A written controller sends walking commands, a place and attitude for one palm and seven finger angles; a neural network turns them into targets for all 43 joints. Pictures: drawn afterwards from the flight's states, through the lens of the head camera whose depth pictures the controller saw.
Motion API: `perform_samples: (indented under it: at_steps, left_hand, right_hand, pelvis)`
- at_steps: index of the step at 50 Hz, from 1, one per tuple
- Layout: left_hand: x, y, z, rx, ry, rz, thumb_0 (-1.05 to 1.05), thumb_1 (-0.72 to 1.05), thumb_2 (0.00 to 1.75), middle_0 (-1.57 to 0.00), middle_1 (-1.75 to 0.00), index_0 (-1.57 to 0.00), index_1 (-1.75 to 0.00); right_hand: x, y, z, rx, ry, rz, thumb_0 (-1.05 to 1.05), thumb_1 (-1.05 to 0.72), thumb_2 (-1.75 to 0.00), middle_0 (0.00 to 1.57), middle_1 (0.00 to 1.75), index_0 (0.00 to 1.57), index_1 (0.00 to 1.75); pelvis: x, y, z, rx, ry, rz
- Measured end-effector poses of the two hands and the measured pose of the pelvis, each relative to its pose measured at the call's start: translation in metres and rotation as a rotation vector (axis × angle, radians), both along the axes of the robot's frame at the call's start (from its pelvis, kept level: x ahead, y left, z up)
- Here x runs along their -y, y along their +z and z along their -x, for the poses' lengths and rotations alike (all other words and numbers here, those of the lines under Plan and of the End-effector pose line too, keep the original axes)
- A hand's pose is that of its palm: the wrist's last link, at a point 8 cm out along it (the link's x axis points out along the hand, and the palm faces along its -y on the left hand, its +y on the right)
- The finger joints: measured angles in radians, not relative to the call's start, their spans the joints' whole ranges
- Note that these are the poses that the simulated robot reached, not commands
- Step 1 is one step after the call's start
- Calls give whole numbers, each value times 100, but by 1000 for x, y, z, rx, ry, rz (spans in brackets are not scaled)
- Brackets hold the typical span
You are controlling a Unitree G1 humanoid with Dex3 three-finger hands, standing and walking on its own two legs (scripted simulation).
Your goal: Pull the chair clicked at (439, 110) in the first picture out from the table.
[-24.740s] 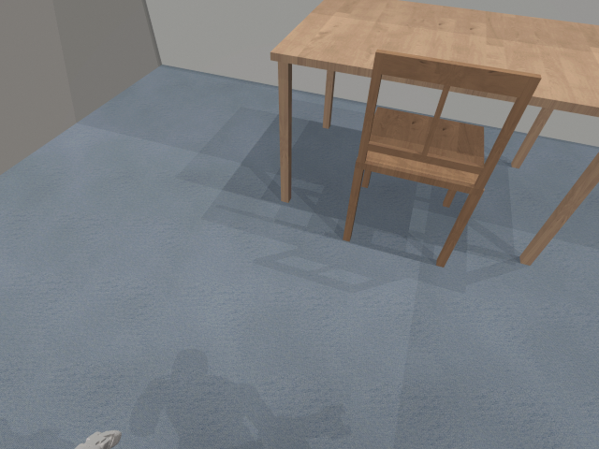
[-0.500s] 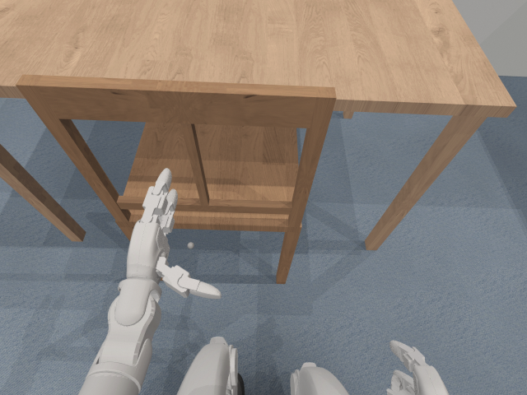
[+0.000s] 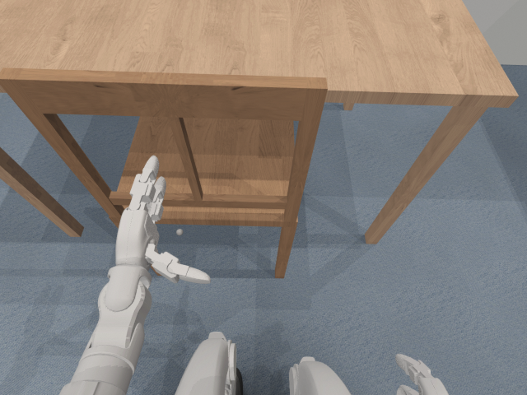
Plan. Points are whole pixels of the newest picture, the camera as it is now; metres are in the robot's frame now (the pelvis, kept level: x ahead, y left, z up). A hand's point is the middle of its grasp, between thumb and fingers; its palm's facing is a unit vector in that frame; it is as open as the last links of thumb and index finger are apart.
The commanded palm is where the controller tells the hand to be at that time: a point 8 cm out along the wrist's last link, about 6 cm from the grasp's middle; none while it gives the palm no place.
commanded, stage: aim the fingers beside a spindle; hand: left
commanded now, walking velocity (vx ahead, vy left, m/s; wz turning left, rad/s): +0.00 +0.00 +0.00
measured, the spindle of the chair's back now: (188, 162) +0.51 +0.15 -0.01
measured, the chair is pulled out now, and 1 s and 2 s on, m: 0.00 0.00 0.00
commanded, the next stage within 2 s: none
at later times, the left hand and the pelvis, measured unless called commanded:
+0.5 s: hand (193, 241) +0.34 +0.12 +0.01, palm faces -0.07 -1.00 +0.01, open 17.0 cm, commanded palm +0.32 +0.18 +0.02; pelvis +0.00 +0.01 +0.00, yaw +0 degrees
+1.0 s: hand (188, 228) +0.35 +0.12 +0.03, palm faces -0.01 -1.00 -0.05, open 16.9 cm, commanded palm +0.33 +0.18 +0.02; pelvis -0.01 +0.01 +0.00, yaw +0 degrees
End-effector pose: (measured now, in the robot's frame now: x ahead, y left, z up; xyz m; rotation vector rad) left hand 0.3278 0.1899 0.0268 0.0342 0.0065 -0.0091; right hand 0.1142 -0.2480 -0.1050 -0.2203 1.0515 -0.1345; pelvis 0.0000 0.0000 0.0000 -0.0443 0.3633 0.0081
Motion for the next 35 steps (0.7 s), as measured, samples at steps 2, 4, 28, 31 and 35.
perform_samples:
  at_steps: [2,4,28,31,35]
  left_hand:
    - [5,-3,0,-9,-17,10,-1,-50,30,-5,-8,-6,-8]
    - [9,-7,-1,-21,-28,21,-1,-50,30,-5,-8,-6,-8]
    - [18,-10,3,3,-40,40,-1,-50,30,-6,-8,-6,-8]
    - [6,2,2,55,6,8,-1,-50,30,-6,-8,-6,-8]
    - [-8,5,2,38,28,-25,-1,-50,30,-6,-8,-6,-8]
  right_hand:
    - [1,1,-2,5,1,3,1,-90,-90,20,29,20,30]
    - [1,2,-5,13,2,9,1,-90,-90,20,29,20,30]
    - [-19,5,-17,53,21,4,1,-90,-90,20,29,20,30]
    - [-20,5,-13,47,18,-4,1,-90,-90,20,29,20,30]
    - [-22,3,-8,26,24,-19,1,-90,-90,20,29,20,30]
  pelvis:
    - [0,0,0,-1,2,1]
    - [-1,-1,-1,-3,1,1]
    - [-13,-4,4,-5,-1,14]
    - [-13,-4,4,-1,-6,13]
    - [-14,-2,4,6,0,15]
